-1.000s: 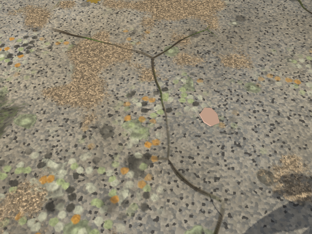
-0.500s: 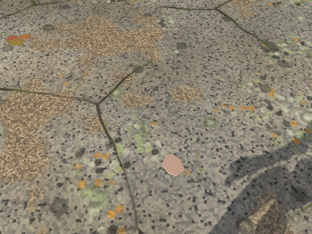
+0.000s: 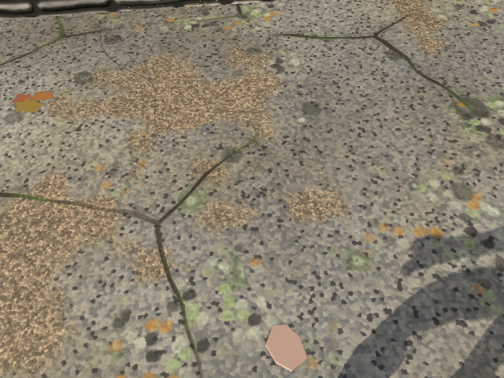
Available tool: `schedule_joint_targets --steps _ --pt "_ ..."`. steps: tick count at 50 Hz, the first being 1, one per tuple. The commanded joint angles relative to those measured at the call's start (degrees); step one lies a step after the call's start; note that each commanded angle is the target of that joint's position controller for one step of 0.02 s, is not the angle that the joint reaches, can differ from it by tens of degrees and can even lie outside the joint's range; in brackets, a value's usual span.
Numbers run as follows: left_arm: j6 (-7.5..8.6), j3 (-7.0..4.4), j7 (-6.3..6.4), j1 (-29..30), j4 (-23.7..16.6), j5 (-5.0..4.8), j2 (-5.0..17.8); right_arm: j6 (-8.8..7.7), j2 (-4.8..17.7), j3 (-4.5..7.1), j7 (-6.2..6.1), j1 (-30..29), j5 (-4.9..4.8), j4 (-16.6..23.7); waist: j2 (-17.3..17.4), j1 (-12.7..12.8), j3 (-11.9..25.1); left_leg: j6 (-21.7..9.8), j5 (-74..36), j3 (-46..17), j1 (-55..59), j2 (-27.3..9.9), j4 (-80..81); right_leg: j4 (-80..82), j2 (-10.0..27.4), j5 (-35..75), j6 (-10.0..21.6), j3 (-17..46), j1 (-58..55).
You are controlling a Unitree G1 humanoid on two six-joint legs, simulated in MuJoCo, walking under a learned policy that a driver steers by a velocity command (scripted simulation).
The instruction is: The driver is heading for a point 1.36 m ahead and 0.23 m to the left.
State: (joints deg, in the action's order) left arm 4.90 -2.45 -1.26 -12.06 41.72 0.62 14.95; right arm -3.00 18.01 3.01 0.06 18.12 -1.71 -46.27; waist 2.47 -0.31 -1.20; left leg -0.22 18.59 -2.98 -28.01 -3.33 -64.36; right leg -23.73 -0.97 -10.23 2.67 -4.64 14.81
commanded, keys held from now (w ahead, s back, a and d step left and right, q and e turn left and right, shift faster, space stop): w+q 0.48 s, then w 0.12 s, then w+e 0.40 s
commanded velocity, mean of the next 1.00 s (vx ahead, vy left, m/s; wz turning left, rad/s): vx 0.50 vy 0.00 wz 0.23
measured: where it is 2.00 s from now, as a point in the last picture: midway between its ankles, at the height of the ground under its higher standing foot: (224, 199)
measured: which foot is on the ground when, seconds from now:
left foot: up 0.00-0.34, down 0.36-0.92, up 0.94-1.00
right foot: down 0.00-0.36, up 0.38-0.88, down 0.90-1.00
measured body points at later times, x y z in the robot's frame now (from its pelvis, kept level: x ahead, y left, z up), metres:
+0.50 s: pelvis +0.26 +0.08 -0.01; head +0.30 +0.09 +0.44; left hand +0.28 +0.37 -0.13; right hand +0.48 -0.15 -0.11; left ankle +0.30 +0.15 -0.74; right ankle +0.20 -0.10 -0.65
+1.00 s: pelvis +0.57 +0.10 -0.01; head +0.60 +0.10 +0.43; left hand +0.65 +0.40 -0.11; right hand +0.71 -0.16 -0.13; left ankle +0.39 +0.20 -0.65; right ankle +0.66 +0.04 -0.74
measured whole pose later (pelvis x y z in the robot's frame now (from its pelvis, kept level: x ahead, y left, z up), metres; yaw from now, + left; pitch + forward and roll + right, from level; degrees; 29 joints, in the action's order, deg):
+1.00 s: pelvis +0.57 +0.10 -0.01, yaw +13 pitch +2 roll +0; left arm 4.5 -3.1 -2.5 -10.2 41.5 -0.9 17.0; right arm -4.6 17.1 2.5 0.2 16.8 -0.4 -44.2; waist 0.3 -0.2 -2.1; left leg -1.1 24.2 -2.9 -17.0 1.3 -65.2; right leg -31.2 -4.2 -8.2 4.7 0.0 24.0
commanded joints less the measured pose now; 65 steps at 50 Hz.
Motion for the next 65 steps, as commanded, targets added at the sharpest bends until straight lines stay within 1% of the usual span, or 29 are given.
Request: schedule_joint_targets --steps 1,8,13,16,18,19,20,21,22,23,24,25,28,33,36,39,42,44,45,46,47,48,49,50,51,53,55,60,65 --pt "1.86 -2.04 0.13 0.09 -1.33 0.21 6.17 0.77 2.47 1.14 -0.2 0.95 0.08 3.7 -7.57 -0.19 0.9 0.76 -5.48 -3.45 -9.01 -4.0 0.16 15.4 15.88 8.83 8.83 11.98 -6.87" --pt "1.43 -3.06 1.42 -2.13 2.08 -0.03 9.3 0.52 0.53 0.42 1.49 -9.71 0.53 7.5 -4.68 2.7 -2.61 0.39 -22.23 -0.07 -10.16 -3.14 19.83 17.3 14.59 15.14 7.14 -0.71 -9.61" --pt "-0.54 -3.84 1.72 -6.64 4.82 -1.27 11.32 0.57 0.48 0.15 3.16 -17.57 0.43 12.09 -4.16 5.01 -4.84 -2.29 -17.79 3.77 -12.74 -1.94 27.46 13.73 17.36 20.72 5.93 -4.08 -19.27" --pt "-1.84 -4.45 2.3 -5.75 4.75 -1.81 13.53 0.98 2.76 1.38 3.68 -14.99 0.54 13.23 -7.08 1.75 -0.81 -5.39 -9.28 8.51 -4.64 2.81 28.13 3.61 17.46 45.86 4.05 -6.65 -22.39" --pt "-2.61 -4.39 2.87 -4.25 4.2 -2.07 13.91 1.33 7.36 4.21 2.91 -0.88 0.35 10.09 -6.51 -6.47 7.05 -9.0 -10.34 9.52 15.58 7.37 32.37 -16.18 14.84 51.03 1.55 -8.79 -16.33" --pt "-2.09 -3.32 2.95 -5.38 3.12 -0.75 11.39 2.06 12.3 6.09 1.58 7.6 0.21 8.23 0.4 -9.51 12.27 -12.48 -11.12 -3.03 33.31 0.17 33.83 -33.91 12.04 30.44 -1.03 -8.69 -1.54" --pt "-0.36 -0.85 1.91 -10.23 0.05 0.7 3.49 1.46 17.03 6.34 1.41 4.54 -0.01 9.09 12.73 -1.89 16.97 -23.03 -1.21 -35.96 49.61 -13.32 39.97 -52.11 -0.54 -22.71 -4.16 -1.59 23.31" --pt "1.81 -1.58 1.0 -3.53 -0.51 -1.29 8.44 0.64 12.03 4.92 1.69 6.19 0.34 10.37 5.32 -6.67 21.02 -23.11 2.84 -42.96 50.9 -15.44 46.46 -56.41 0.34 -23.54 -3.14 10.03 28.96" --pt "2.87 -2.11 0.6 1.42 -2.46 -3.14 10.32 -0.1 9.5 4.12 1.81 4.25 0.8 9.86 3.06 -6.67 12.77 -20.44 -1.76 -34.46 44.94 -13.79 47.61 -54.42 2.73 -17.82 -1.95 9.9 32.5" --pt "3.42 -1.85 0.92 1.81 -2.38 -2.43 9.48 -0.44 8.31 3.73 1.79 0.9 0.58 10.05 -1.42 -3.89 8.0 -18.51 -7.77 -27.65 36.59 -11.12 47.61 -49.34 5.13 -12.97 -1.56 9.64 30.33" --pt "3.37 -2.18 1.3 1.54 -1.75 -0.93 9.64 -0.47 6.66 3.26 1.64 -2.68 0.77 10.74 -2.34 -1.63 5.19 -17.22 -13.88 -22.7 29.49 -8.92 48.28 -44.57 6.67 -10.35 -2.09 9.43 26.81" --pt "2.67 -2.46 1.2 -0.32 -1.15 -0.6 9.88 -0.55 5.07 2.62 1.34 -4.84 1.59 11.7 -0.88 0.39 4.74 -16.83 -18.58 -19.62 25.02 -7.85 49.47 -42.63 8.01 -8.19 -2.58 9.71 22.96" --pt "0.75 -2.08 1.13 -1.71 -0.48 0.04 7.68 -1.13 5.23 2.46 0.75 -4.87 1.5 10.9 -0.55 1.57 3.66 -17.05 -27.3 -13.59 18.03 -6.34 52.07 -36.62 8.24 -4.29 -5.23 7.64 19.56" --pt "0.64 -0.68 0.56 7.1 -2.18 -0.59 4.96 -1.27 6.49 2.39 -0.28 -1.64 1.43 8.07 1.27 -2.25 0.8 -12.7 -24.41 -4.78 16.63 -2.81 53.6 -16.74 6.85 15.09 -5.86 5.66 18.3" --pt "0.94 -0.42 -0.25 11.48 -3.26 -1.6 5.11 -1.57 7.31 2.38 -0.06 1.09 1.43 5.93 1.49 -4.6 -1.0 -12.11 -18.45 -4.9 20.0 -5.45 54.81 -10.89 5.94 20.3 -4.28 5.38 18.24" --pt "1.07 -0.53 -1.27 13.84 -4.73 -1.83 5.96 -1.21 7.59 2.61 -0.06 2.47 1.45 3.85 0.87 -5.04 -2.75 -11.48 -21.26 -4.57 28.48 -8.96 52.88 -8.04 5.4 15.22 -1.66 6.12 23.34" --pt "1.02 -0.87 -2.23 11.69 -5.15 -1.74 6.83 -0.42 8.48 3.07 -0.64 1.4 1.35 3.06 1.55 -2.93 -1.38 -9.52 -35.16 -2.29 33.85 -10.51 47.74 -6.99 3.3 6.94 1.21 5.29 21.42" --pt "0.66 -2.58 -1.93 1.72 -2.74 -1.3 9.6 0.38 8.99 3.09 -1.16 -0.79 1.59 3.67 1.72 2.64 5.59 -7.23 -54.78 1.54 33.04 -7.81 34.57 -6.03 -1.23 5.65 3.74 1.32 6.89" --pt "0.42 -3.86 -1.48 -6.33 -1.07 -1.19 12.45 0.56 7.94 2.48 -1.68 -0.72 2.0 4.57 -0.62 6.17 11.04 -5.09 -50.85 3.84 25.42 -5.41 21.79 -6.4 0.89 8.82 6.09 5.82 -7.17" --pt "0.32 -5.34 -1.11 -11.99 -1.08 -0.77 18.42 -0.56 3.52 0.91 -1.27 5.27 2.68 6.85 -12.64 4.48 18.98 -0.3 -25.14 5.72 2.47 3.18 -1.13 -4.93 14.87 3.45 16.22 32.32 -29.51" --pt "0.2 -4.47 -1.31 -13.52 -0.32 -2.03 14.84 -2.07 2.72 0.18 -0.57 4.54 2.71 6.21 -16.61 5.29 22.61 0.71 12.31 -1.33 -10.04 8.84 -10.51 4.69 19.63 -4.9 20.07 51.17 -37.08" --pt "-0.03 -3.43 -1.04 -11.24 -0.95 -2.04 11.82 -3.46 6.58 0.97 0.43 0.1 0.79 7.49 -11.72 6.3 15.88 -0.47 10.11 -5.07 -16.01 4.84 -13.66 6.24 18.45 -10.93 16.77 45.69 -33.25" --pt "-0.3 -3.21 -0.77 -8.04 -1.9 -1.6 10.99 -4.31 6.65 0.81 0.73 -4.31 0.13 8.66 -6.57 5.71 9.75 -1.13 5.64 -3.86 -16.43 2.3 -10.88 7.01 16.34 -9.23 14.73 38.6 -25.18" --pt "-0.54 -2.88 -0.65 -5.14 -2.47 -1.31 10.17 -4.66 6.37 0.9 0.54 -6.58 1.16 9.22 -2.66 3.91 4.79 -1.0 2.6 -2.81 -15.15 0.37 -5.33 8.15 14.23 -3.83 13.59 33.44 -16.9" --pt "-0.54 -2.35 -0.46 -3.42 -3.19 -0.83 9.0 -4.38 6.54 1.32 0.18 -6.52 2.28 9.3 -2.58 2.08 3.1 -0.55 0.1 -2.73 -11.77 -1.2 -1.21 9.54 12.46 1.44 13.02 30.26 -11.54" --pt "-0.67 -2.41 -0.07 -1.97 -4.03 -0.8 9.05 -3.49 5.51 1.31 -0.08 -4.47 2.74 9.36 -5.97 0.02 2.81 1.21 -1.02 -2.13 -7.82 -1.71 3.06 11.03 10.44 9.15 13.75 27.19 -6.17" --pt "-0.57 -2.74 0.57 -2.66 -3.78 -1.12 9.91 -2.68 4.29 1.03 -0.47 -5.15 2.84 9.55 -6.04 -0.2 2.51 2.99 -4.02 -0.79 -7.28 -1.26 8.07 11.54 8.95 13.6 13.69 23.53 -3.0" --pt "-1.43 -3.34 1.96 -6.63 -2.0 -1.98 11.3 -3.01 1.66 0.04 -0.3 -15.6 2.39 11.94 -7.0 3.58 1.44 4.71 -21.51 -0.22 -2.31 2.2 28.16 10.35 5.13 10.53 9.86 19.85 0.38" --pt "-2.52 -3.25 2.55 -10.28 -0.3 -2.15 10.39 -4.23 3.59 0.69 1.01 -19.65 1.42 12.83 -8.0 4.65 1.39 3.0 -21.71 -2.02 0.07 3.44 36.59 5.09 8.33 6.73 8.53 26.15 -7.15"
Keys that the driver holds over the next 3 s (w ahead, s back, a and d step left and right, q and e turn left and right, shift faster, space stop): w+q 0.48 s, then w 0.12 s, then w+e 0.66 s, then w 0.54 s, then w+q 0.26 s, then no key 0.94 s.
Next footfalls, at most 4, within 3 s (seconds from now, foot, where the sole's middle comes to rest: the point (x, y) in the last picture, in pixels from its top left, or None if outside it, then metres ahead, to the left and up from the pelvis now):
0.36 left None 0.34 0.16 -0.78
0.90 right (254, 304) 0.70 0.05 -0.78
1.38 left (180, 235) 0.94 0.29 -0.78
1.88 right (261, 171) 1.21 0.02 -0.78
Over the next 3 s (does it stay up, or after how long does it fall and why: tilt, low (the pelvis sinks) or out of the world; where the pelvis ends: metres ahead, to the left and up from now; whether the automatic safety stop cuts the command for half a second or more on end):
stays up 1.36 0.13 0.00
